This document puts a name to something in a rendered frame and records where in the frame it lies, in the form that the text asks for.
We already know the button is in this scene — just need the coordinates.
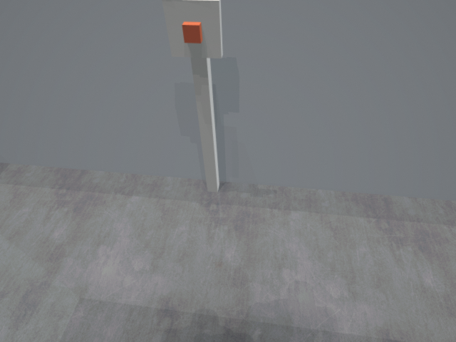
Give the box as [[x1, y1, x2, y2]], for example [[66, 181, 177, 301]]
[[182, 21, 202, 43]]

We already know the panel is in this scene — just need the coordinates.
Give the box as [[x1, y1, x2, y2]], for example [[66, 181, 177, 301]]
[[162, 0, 223, 192]]

